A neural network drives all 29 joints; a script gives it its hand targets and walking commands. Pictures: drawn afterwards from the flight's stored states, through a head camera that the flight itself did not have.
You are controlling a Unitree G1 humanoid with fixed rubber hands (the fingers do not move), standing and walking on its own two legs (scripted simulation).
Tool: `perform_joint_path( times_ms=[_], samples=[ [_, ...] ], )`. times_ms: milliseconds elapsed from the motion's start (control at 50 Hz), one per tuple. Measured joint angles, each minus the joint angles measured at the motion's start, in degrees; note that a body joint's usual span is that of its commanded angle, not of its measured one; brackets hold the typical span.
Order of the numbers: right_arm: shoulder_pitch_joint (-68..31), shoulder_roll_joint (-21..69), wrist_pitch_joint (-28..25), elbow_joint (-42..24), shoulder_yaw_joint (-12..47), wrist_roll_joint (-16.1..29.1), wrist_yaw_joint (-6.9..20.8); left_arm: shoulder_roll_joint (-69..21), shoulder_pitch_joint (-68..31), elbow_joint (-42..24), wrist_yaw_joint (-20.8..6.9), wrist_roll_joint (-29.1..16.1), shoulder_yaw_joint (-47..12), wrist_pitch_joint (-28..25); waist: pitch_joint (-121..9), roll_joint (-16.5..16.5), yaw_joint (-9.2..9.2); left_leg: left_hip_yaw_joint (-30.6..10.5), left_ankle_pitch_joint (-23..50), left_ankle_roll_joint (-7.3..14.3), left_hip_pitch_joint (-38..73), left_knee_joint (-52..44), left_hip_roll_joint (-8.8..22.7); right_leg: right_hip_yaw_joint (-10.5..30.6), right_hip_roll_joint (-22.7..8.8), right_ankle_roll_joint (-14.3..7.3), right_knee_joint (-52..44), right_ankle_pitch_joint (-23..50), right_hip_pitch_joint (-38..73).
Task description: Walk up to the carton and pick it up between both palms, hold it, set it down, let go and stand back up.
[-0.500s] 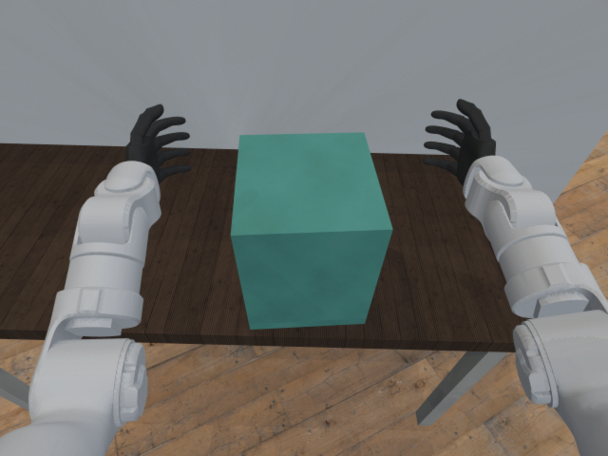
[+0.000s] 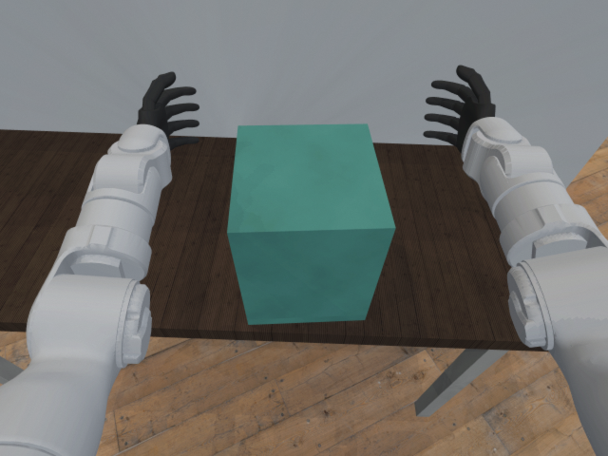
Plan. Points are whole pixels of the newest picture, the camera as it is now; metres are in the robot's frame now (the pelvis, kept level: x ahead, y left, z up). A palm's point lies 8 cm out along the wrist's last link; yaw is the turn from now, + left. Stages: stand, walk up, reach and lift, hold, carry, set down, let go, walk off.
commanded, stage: reach and lift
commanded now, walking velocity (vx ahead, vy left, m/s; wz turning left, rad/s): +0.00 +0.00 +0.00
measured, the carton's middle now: (305, 228) +0.45 +0.03 +0.01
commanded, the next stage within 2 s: none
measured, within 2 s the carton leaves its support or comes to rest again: neither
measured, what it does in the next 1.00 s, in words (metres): stands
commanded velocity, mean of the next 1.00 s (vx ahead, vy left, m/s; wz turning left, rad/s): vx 0.00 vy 0.00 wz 0.00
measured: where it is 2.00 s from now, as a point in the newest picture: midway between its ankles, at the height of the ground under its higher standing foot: outside the picture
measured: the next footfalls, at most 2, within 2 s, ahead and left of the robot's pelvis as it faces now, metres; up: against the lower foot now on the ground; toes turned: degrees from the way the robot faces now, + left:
none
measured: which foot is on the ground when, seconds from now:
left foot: down 0.00-1.00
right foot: down 0.00-1.00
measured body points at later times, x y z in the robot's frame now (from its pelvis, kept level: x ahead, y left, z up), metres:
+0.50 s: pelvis -0.01 +0.00 -0.01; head +0.03 +0.01 +0.44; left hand +0.44 +0.21 +0.09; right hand +0.46 -0.16 +0.11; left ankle +0.00 +0.13 -0.75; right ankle +0.00 -0.10 -0.75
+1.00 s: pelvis -0.01 +0.00 -0.02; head +0.06 +0.00 +0.42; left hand +0.44 +0.19 +0.06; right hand +0.47 -0.14 +0.08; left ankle +0.00 +0.13 -0.75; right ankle +0.00 -0.10 -0.75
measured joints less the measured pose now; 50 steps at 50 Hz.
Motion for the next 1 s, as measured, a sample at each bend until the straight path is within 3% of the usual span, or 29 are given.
perform_joint_path(
  times_ms=[120, 260, 420, 580, 780, 920, 1000],
  samples=[
    [5.8, 3.3, -4.7, -0.8, -1.7, -3.2, -0.9, -2.4, 5.0, 2.1, -0.8, 2.7, 1.9, -6.9, -0.2, -0.1, 0.09, -0.3, -0.1, -0.1, -0.7, 0.2, 0.0, -0.2, 0.0, 0.0, 0.0, -0.1, -0.6],
    [10.5, 6.7, -10.6, -1.5, -4.9, -7.3, -1.5, -4.5, 9.2, 4.0, 0.2, 3.7, 2.6, -14.7, -1.6, -0.1, 0.53, -0.4, -0.6, -0.1, -4.1, 2.0, 0.1, -0.2, 0.1, 0.0, 1.5, -0.4, -3.8],
    [9.0, 7.4, -16.4, 5.9, -5.3, -8.7, -0.7, -6.0, 6.6, 14.7, 0.6, 2.5, 0.7, -24.1, -4.2, 0.2, 0.97, -0.5, -1.3, 0.0, -8.7, 4.7, 0.1, -0.4, 0.1, 0.0, 4.5, -1.2, -8.5],
    [7.4, 7.2, -21.2, 12.0, -3.3, -6.8, 0.0, -6.1, 4.0, 24.6, 0.6, -0.1, -1.3, -31.8, -6.0, -0.3, 0.48, -0.6, -1.6, -0.1, -13.3, 7.0, 0.1, -0.4, -0.1, -0.2, 7.7, -2.1, -13.6],
    [6.1, 7.1, -24.3, 12.8, -1.0, -4.5, 0.5, -5.8, 2.4, 27.5, 0.7, -3.3, -3.9, -36.6, -8.5, -0.4, 0.06, -0.7, -1.9, -0.3, -20.8, 9.8, 0.0, -0.6, -0.2, -0.3, 11.4, -2.8, -21.5],
    [5.9, 7.6, -25.2, 12.7, 0.0, -4.8, 0.7, -7.7, 2.2, 26.6, 1.1, -1.1, -0.9, -37.6, -8.9, -0.1, 0.94, -0.6, -2.0, -0.1, -21.9, 10.1, -0.2, -0.5, -0.4, -0.3, 12.2, -3.1, -22.8],
    [6.1, 9.4, -25.1, 12.1, -3.0, -8.3, 0.3, -9.8, 3.1, 25.9, 1.5, 1.0, 1.4, -38.0, -9.0, 0.3, 1.12, -0.9, -1.8, -0.1, -21.8, 9.7, -0.4, -0.8, -0.6, -0.2, 11.8, -3.1, -22.6]
  ],
)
